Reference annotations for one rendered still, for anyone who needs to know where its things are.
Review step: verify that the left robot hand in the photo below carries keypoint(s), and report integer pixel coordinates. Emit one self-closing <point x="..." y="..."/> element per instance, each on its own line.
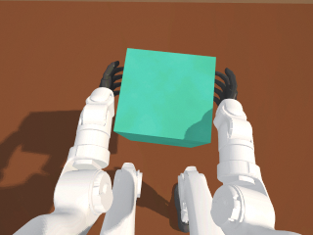
<point x="109" y="77"/>

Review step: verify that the right robot hand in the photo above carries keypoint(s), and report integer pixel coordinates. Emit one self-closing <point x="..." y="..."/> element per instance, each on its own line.
<point x="229" y="88"/>

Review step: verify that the right robot upper arm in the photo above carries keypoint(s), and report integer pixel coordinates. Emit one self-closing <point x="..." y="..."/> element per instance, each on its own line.
<point x="241" y="211"/>

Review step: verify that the robot left shin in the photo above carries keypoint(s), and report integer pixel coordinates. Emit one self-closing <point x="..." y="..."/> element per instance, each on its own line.
<point x="124" y="165"/>

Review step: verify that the carton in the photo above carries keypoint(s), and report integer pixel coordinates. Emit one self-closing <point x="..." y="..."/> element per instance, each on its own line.
<point x="166" y="98"/>

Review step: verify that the robot right foot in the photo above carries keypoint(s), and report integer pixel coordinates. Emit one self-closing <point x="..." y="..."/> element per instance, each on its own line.
<point x="183" y="225"/>

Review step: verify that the right robot forearm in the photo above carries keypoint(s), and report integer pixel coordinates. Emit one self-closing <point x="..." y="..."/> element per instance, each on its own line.
<point x="236" y="149"/>

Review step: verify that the left robot upper arm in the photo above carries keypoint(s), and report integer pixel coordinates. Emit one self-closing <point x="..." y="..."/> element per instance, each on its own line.
<point x="81" y="196"/>

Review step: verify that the left robot forearm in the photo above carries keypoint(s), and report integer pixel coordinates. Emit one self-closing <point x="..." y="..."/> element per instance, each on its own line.
<point x="91" y="146"/>

